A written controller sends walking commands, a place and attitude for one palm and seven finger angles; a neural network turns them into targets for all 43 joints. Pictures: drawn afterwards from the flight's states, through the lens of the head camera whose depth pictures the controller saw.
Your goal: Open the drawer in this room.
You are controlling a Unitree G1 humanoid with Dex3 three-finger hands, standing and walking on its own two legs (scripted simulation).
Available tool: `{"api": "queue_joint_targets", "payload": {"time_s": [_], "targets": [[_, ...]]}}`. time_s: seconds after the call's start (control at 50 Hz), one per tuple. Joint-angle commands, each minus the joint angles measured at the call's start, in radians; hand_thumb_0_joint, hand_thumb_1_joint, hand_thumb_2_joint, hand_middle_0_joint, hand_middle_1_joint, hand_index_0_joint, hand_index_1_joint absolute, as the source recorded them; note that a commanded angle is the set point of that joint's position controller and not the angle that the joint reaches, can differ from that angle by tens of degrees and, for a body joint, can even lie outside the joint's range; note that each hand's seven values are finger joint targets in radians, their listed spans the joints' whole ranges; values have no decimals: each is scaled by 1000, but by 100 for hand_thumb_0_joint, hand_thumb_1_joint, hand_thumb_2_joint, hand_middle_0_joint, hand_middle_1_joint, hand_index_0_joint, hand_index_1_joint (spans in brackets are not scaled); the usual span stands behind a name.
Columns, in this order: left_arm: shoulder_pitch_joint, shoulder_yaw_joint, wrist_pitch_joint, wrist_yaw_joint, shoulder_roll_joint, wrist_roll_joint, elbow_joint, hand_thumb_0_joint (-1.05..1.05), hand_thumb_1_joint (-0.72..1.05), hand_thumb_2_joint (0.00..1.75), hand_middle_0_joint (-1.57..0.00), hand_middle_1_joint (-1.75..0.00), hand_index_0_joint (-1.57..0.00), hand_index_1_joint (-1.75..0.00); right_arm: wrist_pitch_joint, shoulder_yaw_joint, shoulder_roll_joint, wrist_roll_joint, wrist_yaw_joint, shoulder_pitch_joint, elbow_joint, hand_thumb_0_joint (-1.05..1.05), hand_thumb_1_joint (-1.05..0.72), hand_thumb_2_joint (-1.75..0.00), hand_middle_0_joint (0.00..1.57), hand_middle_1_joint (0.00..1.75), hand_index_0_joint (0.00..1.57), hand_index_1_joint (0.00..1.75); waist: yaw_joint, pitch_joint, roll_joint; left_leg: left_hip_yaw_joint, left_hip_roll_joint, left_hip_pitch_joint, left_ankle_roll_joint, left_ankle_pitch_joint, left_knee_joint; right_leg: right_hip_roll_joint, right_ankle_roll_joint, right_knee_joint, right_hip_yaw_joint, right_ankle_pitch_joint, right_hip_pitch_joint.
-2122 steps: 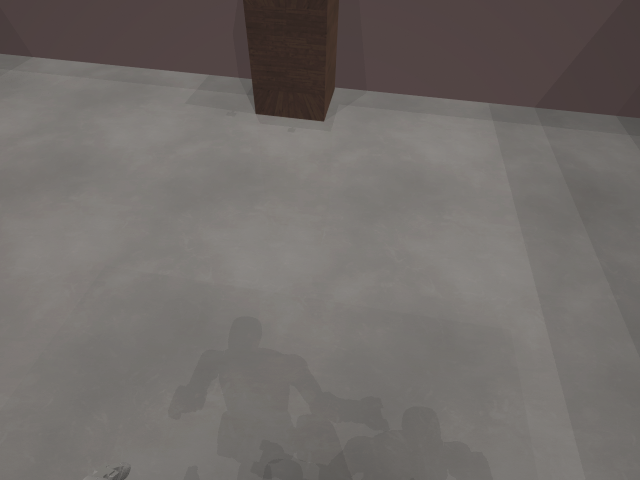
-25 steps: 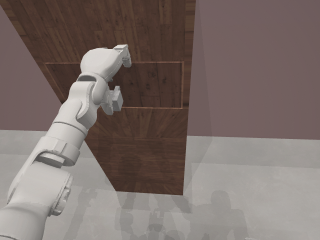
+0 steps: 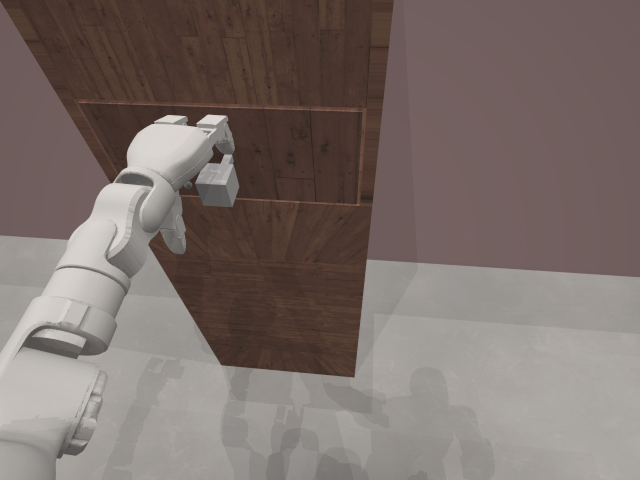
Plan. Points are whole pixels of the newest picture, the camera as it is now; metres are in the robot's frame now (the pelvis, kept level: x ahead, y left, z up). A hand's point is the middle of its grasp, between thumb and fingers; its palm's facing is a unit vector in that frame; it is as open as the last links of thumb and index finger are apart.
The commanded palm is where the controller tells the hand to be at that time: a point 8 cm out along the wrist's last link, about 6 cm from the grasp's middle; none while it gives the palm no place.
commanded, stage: lower the fingers behind the handle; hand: left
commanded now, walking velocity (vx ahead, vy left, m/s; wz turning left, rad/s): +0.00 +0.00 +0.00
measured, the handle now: (222, 175) +0.50 +0.16 +0.11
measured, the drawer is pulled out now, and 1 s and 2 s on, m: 0.00 0.00 0.00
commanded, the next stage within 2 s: lift the fingers back up to retry in 1.00 s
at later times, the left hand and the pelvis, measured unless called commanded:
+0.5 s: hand (190, 195) +0.45 +0.19 +0.11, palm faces +0.01 -0.04 -1.00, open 14.2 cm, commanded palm +0.43 +0.20 +0.16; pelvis +0.01 +0.01 +0.00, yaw -1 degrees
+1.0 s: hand (192, 192) +0.45 +0.19 +0.11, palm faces +0.01 -0.04 -1.00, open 13.9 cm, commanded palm +0.44 +0.20 +0.16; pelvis +0.00 +0.02 -0.01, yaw -1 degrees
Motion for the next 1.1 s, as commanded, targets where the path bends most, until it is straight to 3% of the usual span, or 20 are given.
{"api": "queue_joint_targets", "payload": {"time_s": [0.0,0.08,0.14,0.18,0.26,0.28,0.36,0.4,0.48,0.5,0.56,0.58,0.62,0.68,0.76,0.84,0.94,0.98,1.04,1.08], "targets": [[-484,97,41,86,138,-18,-127,0,-50,30,-30,-120,-30,-120,-28,-25,-95,2,26,-54,-99,0,-90,-90,20,30,20,30,-21,-302,-25,2,11,142,10,262,-10,-51,30,-55,66,278,77],[-456,150,100,109,195,17,-86,0,-50,30,-30,-120,-30,-120,-13,-19,-102,-6,35,-64,-103,0,-90,-90,20,30,20,30,4,-366,-88,9,12,98,13,316,-3,-56,33,-30,73,373,166],[-421,191,104,107,238,36,-120,0,-50,30,-30,-120,-30,-120,-4,-20,-102,-13,35,-82,-122,0,-90,-90,20,30,20,30,23,-422,-101,16,12,91,16,374,4,-62,34,-9,82,478,239],[-368,180,111,101,212,42,-126,0,-50,30,-30,-120,-30,-120,4,-19,-94,-13,38,-85,-132,0,-90,-90,20,30,20,30,25,-417,-105,19,12,94,16,407,8,-60,38,4,75,526,240],[-310,115,132,80,129,34,-124,0,-50,30,-30,-120,-30,-120,16,-16,-91,-8,45,-101,-147,0,-90,-90,20,30,20,30,12,-327,-91,22,19,109,15,392,6,-55,36,-11,66,464,161],[-316,131,133,79,147,37,-120,0,-50,30,-30,-120,-30,-120,18,-17,-92,-7,43,-99,-145,0,-90,-90,20,30,20,30,10,-321,-103,19,20,109,16,369,6,-52,36,-13,66,432,150],[-416,87,88,83,115,47,-223,0,-50,30,-30,-120,-30,-120,12,-25,-82,-11,36,-95,-151,0,-90,-90,20,30,20,30,-12,-356,-39,3,20,176,17,381,23,-45,29,-9,62,380,93],[-395,61,96,99,78,66,-191,0,-50,30,-30,-120,-30,-120,13,-26,-75,-15,39,-90,-142,0,-90,-90,20,30,20,30,-9,-358,1,-3,23,201,9,396,34,-40,24,-2,55,346,49],[-392,52,110,102,56,48,-114,0,-50,30,-30,-120,-30,-120,17,-25,-80,-12,38,-78,-133,0,-90,-90,20,30,20,30,-20,-323,-53,-4,22,162,7,345,36,-41,25,-2,50,312,31],[-406,20,115,102,20,47,-101,0,-50,30,-30,-120,-30,-120,17,-24,-77,-11,38,-79,-132,0,-90,-90,20,30,20,30,-30,-303,-56,-6,22,163,5,330,35,-41,25,-4,45,294,8],[-378,62,121,113,63,60,-70,0,-50,30,-30,-120,-30,-120,20,-25,-84,-16,38,-71,-127,0,-90,-90,20,30,20,30,-12,-335,-57,-5,21,145,5,343,43,-41,21,8,50,309,32],[-378,43,127,113,40,63,-52,0,-50,30,-30,-120,-30,-120,22,-24,-82,-16,37,-70,-130,0,-90,-90,20,30,20,30,-18,-320,-79,-3,20,134,6,332,45,-41,23,5,48,308,25],[-405,29,127,115,28,69,-62,0,-50,30,-30,-120,-30,-120,25,-25,-82,-15,40,-70,-131,0,-90,-90,20,30,20,30,-21,-319,-62,-7,21,130,3,326,46,-40,21,10,45,293,12],[-404,57,134,118,59,77,-38,0,-50,30,-30,-120,-30,-120,28,-27,-85,-16,40,-63,-129,0,-90,-90,20,30,20,30,-18,-326,-67,-9,24,125,3,319,47,-37,19,13,45,279,15],[-390,53,136,114,54,69,-37,0,-50,30,-30,-120,-30,-120,31,-24,-83,-15,40,-61,-140,0,-90,-90,20,30,20,30,-12,-329,-56,-9,24,113,5,303,42,-38,18,12,45,265,27],[-427,23,137,112,24,72,-2,0,-50,30,-30,-120,-30,-120,27,-24,-85,-12,36,-52,-134,0,-90,-90,20,30,20,30,-33,-269,-62,-14,30,106,3,241,32,-35,18,-4,39,189,-29],[-434,60,136,115,71,71,36,0,-50,30,-30,-120,-30,-120,16,-23,-90,-10,27,-37,-135,0,-90,-90,20,30,20,30,-28,-283,-90,-9,26,70,11,181,26,-39,21,-12,50,155,-1],[-456,49,139,115,73,74,66,0,-50,30,-30,-120,-30,-120,12,-18,-90,-5,21,-30,-126,0,-90,-90,20,30,20,30,-45,-257,-95,-7,26,54,13,145,26,-39,26,-17,52,131,-27],[-484,59,138,116,95,83,84,0,-50,30,-30,-120,-30,-120,5,-17,-98,-7,18,-19,-122,0,-90,-90,20,30,20,30,-48,-254,-82,-10,28,43,11,127,23,-40,24,-18,51,101,-38],[-496,31,137,117,63,87,81,0,-50,30,-30,-120,-30,-120,2,-17,-91,-6,19,-13,-125,0,-90,-90,20,30,20,30,-51,-274,-55,-8,28,57,10,137,30,-38,24,-10,50,109,-50]]}}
